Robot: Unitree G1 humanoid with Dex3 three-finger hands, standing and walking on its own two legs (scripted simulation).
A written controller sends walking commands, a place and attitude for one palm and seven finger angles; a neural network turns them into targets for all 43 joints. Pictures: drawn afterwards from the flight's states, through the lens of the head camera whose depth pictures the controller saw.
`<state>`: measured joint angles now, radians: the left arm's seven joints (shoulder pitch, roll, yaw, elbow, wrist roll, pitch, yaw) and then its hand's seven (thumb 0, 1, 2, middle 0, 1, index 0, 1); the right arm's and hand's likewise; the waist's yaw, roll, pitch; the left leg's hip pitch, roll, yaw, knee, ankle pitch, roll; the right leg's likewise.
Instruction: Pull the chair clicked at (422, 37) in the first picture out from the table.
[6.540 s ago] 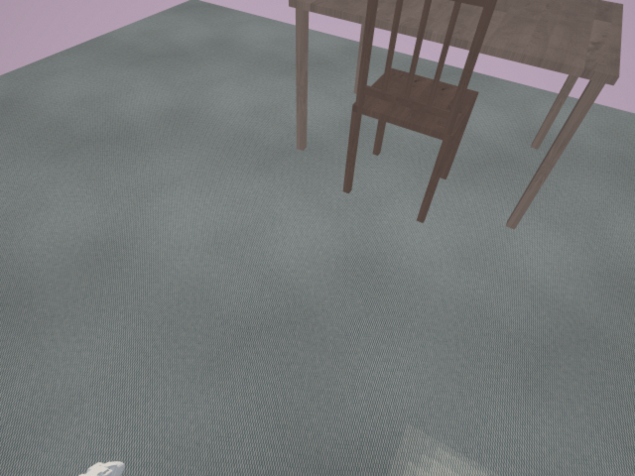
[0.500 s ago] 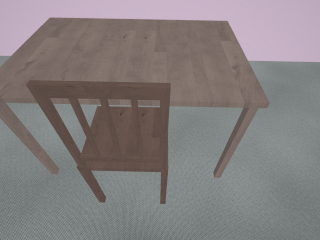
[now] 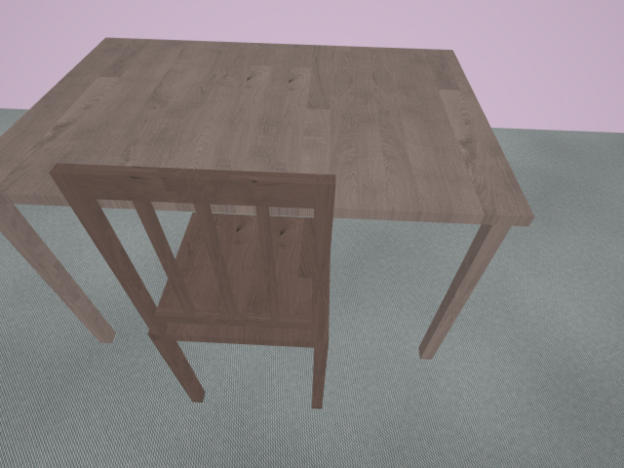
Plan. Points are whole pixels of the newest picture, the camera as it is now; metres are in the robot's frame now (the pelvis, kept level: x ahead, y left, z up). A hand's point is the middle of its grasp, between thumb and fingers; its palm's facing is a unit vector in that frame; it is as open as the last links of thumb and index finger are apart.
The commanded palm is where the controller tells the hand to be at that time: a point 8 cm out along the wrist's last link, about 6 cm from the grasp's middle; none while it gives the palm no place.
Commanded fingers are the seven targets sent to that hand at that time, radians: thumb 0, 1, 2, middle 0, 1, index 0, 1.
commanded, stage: look again from close up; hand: left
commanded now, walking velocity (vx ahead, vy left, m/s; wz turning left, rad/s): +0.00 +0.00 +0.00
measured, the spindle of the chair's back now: (219, 268) +0.44 +0.20 -0.06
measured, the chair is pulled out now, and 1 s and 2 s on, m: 0.00 0.00 0.00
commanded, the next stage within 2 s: shuffle to correct the standing spot in 1.62 s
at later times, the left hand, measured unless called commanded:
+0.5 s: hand out of the picture +0.04 +0.22 -0.18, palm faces +0.01 -0.97 -0.22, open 7.4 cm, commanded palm none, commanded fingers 0.00 0.90 0.90 -0.20 -0.30 -0.20 -0.30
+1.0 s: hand out of the picture +0.00 +0.27 -0.19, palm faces -0.03 -0.98 -0.21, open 7.4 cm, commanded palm none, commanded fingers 0.00 0.90 0.90 -0.20 -0.30 -0.20 -0.30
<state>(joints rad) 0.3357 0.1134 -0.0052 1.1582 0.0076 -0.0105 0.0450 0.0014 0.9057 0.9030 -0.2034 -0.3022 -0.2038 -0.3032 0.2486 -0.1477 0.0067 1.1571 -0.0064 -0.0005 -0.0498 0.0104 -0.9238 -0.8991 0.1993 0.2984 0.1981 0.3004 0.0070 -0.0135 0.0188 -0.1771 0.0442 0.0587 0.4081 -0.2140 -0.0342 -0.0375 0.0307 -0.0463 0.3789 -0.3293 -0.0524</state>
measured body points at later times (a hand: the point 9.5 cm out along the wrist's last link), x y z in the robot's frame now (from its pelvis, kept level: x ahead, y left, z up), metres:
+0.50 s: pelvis +0.00 +0.04 -0.01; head +0.02 +0.05 +0.44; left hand +0.04 +0.27 -0.17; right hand +0.06 -0.19 -0.16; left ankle +0.00 +0.14 -0.74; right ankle -0.08 -0.08 -0.74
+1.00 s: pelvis -0.01 +0.08 -0.01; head +0.03 +0.10 +0.44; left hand +0.00 +0.32 -0.17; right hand +0.02 -0.15 -0.15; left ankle +0.00 +0.14 -0.74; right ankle -0.08 -0.08 -0.74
